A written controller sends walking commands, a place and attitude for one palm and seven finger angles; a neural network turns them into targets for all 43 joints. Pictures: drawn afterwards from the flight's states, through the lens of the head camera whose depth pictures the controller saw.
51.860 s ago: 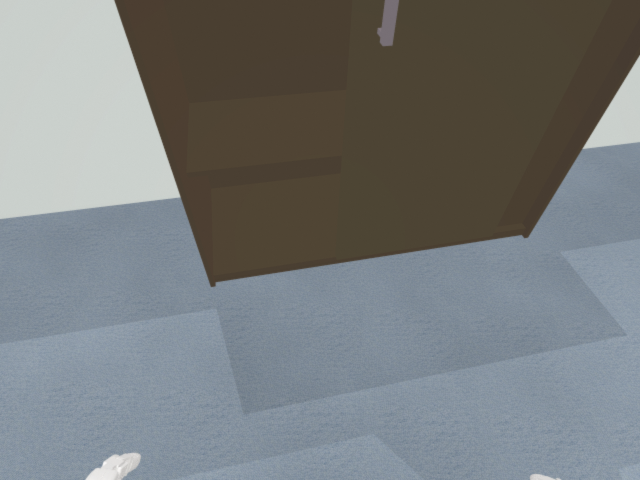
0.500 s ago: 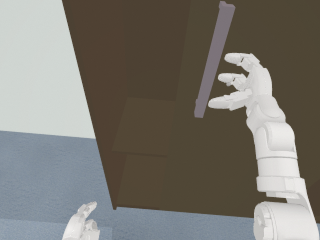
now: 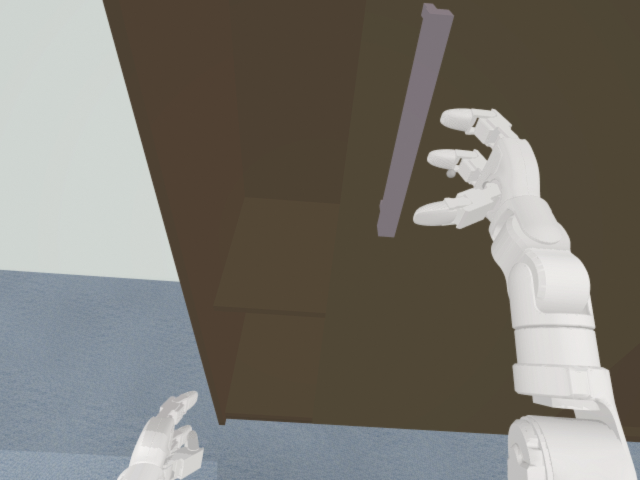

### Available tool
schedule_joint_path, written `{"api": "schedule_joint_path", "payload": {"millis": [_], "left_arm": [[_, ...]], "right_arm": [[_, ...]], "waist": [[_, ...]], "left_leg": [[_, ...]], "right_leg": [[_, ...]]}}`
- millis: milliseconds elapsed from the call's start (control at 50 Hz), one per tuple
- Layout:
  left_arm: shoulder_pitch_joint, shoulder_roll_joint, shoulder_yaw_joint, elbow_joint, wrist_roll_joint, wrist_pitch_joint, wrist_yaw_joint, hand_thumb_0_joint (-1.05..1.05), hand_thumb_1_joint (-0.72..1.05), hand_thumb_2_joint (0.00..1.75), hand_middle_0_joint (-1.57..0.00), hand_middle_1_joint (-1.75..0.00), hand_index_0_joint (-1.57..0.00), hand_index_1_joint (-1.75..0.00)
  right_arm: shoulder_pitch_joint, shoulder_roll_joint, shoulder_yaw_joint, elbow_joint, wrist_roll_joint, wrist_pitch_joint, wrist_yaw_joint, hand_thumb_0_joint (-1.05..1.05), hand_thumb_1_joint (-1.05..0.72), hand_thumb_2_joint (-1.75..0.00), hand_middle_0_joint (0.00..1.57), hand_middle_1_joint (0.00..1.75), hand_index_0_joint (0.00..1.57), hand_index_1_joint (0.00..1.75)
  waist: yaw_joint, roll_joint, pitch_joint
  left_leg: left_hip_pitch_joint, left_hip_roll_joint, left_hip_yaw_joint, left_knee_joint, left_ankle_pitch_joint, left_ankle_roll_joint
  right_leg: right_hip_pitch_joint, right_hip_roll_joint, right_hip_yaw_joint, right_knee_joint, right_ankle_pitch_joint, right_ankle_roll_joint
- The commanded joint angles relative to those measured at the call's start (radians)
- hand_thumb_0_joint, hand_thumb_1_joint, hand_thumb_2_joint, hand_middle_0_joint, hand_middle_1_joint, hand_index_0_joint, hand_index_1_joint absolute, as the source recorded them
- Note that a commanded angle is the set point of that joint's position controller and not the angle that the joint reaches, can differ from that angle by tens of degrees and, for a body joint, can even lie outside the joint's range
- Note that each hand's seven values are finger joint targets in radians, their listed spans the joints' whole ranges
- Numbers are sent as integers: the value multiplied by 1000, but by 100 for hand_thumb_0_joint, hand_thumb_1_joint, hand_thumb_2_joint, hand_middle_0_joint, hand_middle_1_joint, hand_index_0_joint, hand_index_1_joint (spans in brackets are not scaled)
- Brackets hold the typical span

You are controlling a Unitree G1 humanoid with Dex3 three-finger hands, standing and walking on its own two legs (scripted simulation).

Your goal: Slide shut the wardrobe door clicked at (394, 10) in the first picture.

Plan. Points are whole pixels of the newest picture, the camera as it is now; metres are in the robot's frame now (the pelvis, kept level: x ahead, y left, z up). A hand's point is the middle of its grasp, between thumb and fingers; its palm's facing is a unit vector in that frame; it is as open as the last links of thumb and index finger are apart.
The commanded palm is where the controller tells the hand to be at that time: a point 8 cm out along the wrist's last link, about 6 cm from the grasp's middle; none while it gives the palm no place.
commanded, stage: move the hooked fingers beside the handle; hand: right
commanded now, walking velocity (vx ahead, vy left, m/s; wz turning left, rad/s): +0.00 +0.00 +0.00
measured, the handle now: (404, 135) +0.46 -0.07 +0.25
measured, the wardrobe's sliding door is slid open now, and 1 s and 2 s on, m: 0.26 0.26 0.26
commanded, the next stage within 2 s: none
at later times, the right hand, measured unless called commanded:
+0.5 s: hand (440, 179) +0.39 -0.11 +0.23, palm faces -0.02 +1.00 +0.00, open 14.0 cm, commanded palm +0.37 -0.17 +0.24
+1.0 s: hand (443, 178) +0.38 -0.11 +0.25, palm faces +0.00 +1.00 +0.00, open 14.0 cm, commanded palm +0.36 -0.17 +0.24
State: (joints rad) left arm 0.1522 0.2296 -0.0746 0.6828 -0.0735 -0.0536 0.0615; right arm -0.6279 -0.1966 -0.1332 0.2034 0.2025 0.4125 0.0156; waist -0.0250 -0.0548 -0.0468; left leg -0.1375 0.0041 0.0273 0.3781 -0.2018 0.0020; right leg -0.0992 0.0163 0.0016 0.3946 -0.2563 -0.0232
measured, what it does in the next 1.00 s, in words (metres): stands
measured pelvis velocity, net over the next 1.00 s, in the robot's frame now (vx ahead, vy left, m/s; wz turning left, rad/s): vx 0.00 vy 0.01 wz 0.01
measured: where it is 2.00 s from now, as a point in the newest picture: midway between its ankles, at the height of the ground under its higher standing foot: outside the picture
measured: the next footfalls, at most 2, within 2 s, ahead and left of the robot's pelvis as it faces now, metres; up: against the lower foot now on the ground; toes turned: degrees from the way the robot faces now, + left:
none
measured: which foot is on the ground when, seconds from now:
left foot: down 0.00-1.00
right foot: down 0.00-1.00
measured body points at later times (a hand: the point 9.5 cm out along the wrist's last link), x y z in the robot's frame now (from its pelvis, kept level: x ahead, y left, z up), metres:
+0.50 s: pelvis +0.00 +0.00 +0.00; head -0.02 +0.03 +0.45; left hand +0.18 +0.23 -0.09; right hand +0.39 -0.16 +0.24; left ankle +0.00 +0.12 -0.74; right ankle -0.03 -0.10 -0.74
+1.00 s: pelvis +0.00 +0.01 +0.00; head -0.03 +0.03 +0.45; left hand +0.19 +0.22 -0.08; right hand +0.37 -0.16 +0.25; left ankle +0.00 +0.12 -0.74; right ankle -0.03 -0.10 -0.74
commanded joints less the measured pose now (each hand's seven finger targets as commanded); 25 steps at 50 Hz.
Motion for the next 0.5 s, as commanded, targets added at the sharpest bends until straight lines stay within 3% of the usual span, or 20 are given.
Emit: {"api": "schedule_joint_path", "payload": {"millis": [0, 120, 180, 220, 240, 260, 320, 340, 380, 420, 480], "left_arm": [[-167, 102, 39, -156, 7, -36, 8, 0, 90, 90, -20, -30, -20, -30], [-175, 93, 37, -170, 15, -20, 9, 0, 90, 90, -20, -30, -20, -30], [-171, 92, 36, -175, 11, -30, 10, 0, 90, 90, -20, -30, -20, -30], [-163, 94, 37, -170, 10, -34, 11, 0, 90, 90, -20, -30, -20, -30], [-159, 98, 39, -171, 9, -38, 11, 0, 90, 90, -20, -30, -20, -30], [-162, 99, 40, -170, 5, -37, 12, 0, 90, 90, -20, -30, -20, -30], [-160, 99, 39, -163, -2, -38, 10, 0, 90, 90, -20, -30, -20, -30], [-156, 103, 40, -159, -2, -39, 10, 0, 90, 90, -20, -30, -20, -30], [-154, 109, 41, -154, -3, -35, 11, 0, 90, 90, -20, -30, -20, -30], [-165, 103, 42, -161, 0, -36, 10, 0, 90, 90, -20, -30, -20, -30], [-164, 102, 44, -164, 10, -42, 9, 0, 90, 90, -20, -30, -20, -30]], "right_arm": [[-465, -159, -66, -176, -9, -30, -28, 0, 50, -30, 30, 120, 30, 120], [-483, -249, -135, -219, -26, -57, -55, 0, 50, -30, 30, 120, 30, 120], [-525, -194, -76, -240, -20, -82, -33, 0, 50, -30, 30, 120, 30, 120], [-527, -178, -58, -226, -18, -85, -16, 0, 50, -30, 30, 120, 30, 120], [-519, -192, -73, -229, -12, -84, -10, 0, 50, -30, 30, 120, 30, 120], [-483, -195, -76, -207, -10, -74, -1, 0, 50, -30, 30, 120, 30, 120], [-465, -99, 1, -160, -1, -45, 18, 0, 50, -30, 30, 120, 30, 120], [-446, -100, -9, -137, 6, -33, 17, 0, 50, -30, 30, 120, 30, 120], [-450, -132, -34, -128, 6, -19, 11, 0, 50, -30, 30, 120, 30, 120], [-473, -117, -21, -173, 0, -28, -5, 0, 50, -30, 30, 120, 30, 120], [-531, -201, -96, -237, -4, -61, -38, 0, 50, -30, 30, 120, 30, 120]], "waist": [[8, 95, -218], [-11, 71, -272], [9, 55, -287], [13, 19, -290], [14, 30, -298], [10, 33, -291], [25, 59, -223], [25, 61, -209], [23, 73, -201], [17, 55, -220], [5, 88, -283]], "left_leg": [[48, -23, 19, -29, 230, 29], [104, -16, 2, -23, 266, 29], [96, -18, 3, -20, 285, 29], [91, -20, 3, -22, 295, 32], [99, -19, 6, -22, 305, 31], [99, -21, 6, -22, 302, 31], [56, -23, 18, -31, 274, 32], [46, -23, 20, -32, 263, 30], [35, -23, 18, -39, 226, 28], [41, -22, 16, -32, 230, 30], [78, -21, 8, -27, 257, 27]], "right_leg": [[53, -9, 3, -34, 299, 1], [50, -10, -9, -29, 329, -7], [80, -10, -6, -26, 338, -7], [93, -10, -8, -21, 349, -5], [95, -9, -4, -21, 354, -5], [89, -9, -7, -22, 345, -6], [69, -9, 0, -22, 325, -4], [63, -10, 3, -25, 310, -4], [51, -7, 3, -28, 279, -6], [61, -7, 2, -24, 297, -5], [75, -5, 2, -22, 317, -11]]}}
